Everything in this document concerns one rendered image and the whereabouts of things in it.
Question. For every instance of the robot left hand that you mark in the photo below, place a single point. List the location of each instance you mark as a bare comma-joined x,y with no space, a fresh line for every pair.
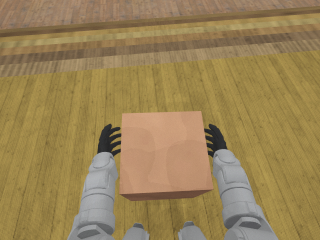
105,140

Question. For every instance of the robot left thigh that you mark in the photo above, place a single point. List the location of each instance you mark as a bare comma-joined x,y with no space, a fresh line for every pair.
135,233

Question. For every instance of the left robot forearm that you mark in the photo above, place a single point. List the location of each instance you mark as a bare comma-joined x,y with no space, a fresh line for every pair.
97,201

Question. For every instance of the right robot forearm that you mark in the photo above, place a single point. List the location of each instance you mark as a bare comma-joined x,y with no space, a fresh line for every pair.
239,205

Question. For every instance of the right robot upper arm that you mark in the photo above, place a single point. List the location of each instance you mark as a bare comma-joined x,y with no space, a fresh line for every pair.
245,233

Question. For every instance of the robot right hand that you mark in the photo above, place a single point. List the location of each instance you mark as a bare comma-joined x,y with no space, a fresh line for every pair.
217,139

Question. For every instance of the carton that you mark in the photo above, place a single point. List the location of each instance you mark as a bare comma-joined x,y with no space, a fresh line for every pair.
163,156

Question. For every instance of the right robot shin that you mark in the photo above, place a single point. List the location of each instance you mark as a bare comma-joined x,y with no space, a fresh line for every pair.
189,223

